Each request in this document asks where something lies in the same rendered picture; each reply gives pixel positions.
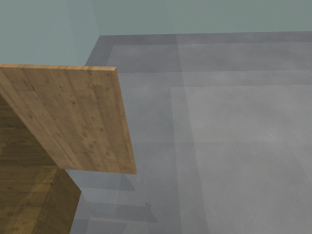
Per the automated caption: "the cupboard door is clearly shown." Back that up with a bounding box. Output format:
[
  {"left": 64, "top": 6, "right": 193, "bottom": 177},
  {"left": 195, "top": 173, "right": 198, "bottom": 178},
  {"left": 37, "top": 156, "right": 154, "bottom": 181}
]
[{"left": 0, "top": 63, "right": 137, "bottom": 175}]

